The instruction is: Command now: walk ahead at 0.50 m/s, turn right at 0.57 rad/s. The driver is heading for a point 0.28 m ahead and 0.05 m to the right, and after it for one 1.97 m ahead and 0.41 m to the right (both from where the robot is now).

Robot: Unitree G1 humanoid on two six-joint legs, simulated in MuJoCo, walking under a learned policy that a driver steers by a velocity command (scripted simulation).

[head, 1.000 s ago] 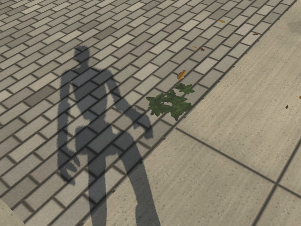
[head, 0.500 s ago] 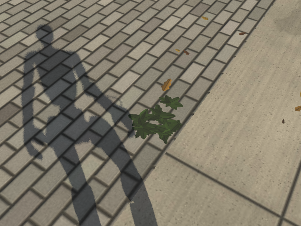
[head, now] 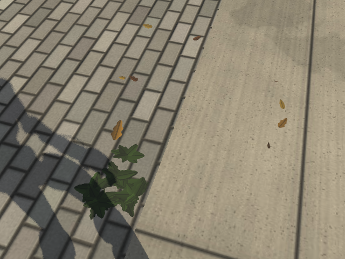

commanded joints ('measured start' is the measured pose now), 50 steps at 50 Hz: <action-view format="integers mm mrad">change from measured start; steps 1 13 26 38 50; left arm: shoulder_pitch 81 156 138 112 80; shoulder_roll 95 150 103 166 53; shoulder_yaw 24 40 18 5 -26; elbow -55 -87 -172 -187 -140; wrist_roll -4 -9 0 51 34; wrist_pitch -19 36 105 84 40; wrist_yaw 12 73 76 59 58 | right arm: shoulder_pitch -55 -272 -177 -54 -61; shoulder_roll -118 -67 -96 -38 -57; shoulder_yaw -27 -17 -19 10 2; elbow -118 -232 -253 -194 -108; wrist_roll -13 -25 -55 -47 -42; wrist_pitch -47 19 76 89 76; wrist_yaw -2 0 -12 12 5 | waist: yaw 13 46 32 -24 -15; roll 29 -110 119 -81 -5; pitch -161 -151 -143 -177 -55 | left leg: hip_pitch -421 -216 -13 -178 46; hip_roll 63 -79 159 19 9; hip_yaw -97 -50 -225 -23 -31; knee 21 -648 -964 -715 -782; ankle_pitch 103 462 433 24 303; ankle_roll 14 -61 215 21 -5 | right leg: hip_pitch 439 231 -82 373 141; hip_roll -279 -142 -60 -284 -135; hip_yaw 460 313 130 298 172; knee -330 -204 606 -218 -196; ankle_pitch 229 490 -268 106 -76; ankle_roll -203 -65 176 0 59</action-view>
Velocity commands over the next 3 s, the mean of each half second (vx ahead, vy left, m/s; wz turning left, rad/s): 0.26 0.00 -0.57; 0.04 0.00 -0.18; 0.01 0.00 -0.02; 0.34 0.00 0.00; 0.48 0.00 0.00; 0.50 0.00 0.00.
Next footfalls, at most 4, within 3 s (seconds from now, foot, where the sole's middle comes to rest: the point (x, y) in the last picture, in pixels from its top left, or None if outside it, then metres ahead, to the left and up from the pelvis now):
0.36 left None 0.38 0.09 -0.76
0.74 right None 0.23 -0.12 -0.76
2.18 right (249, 203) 0.65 -0.27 -0.76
2.72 left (212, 131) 1.02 -0.15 -0.76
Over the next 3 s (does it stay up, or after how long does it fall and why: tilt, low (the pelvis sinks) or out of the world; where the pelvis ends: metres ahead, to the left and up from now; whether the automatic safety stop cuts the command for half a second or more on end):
stays up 0.97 -0.22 0.03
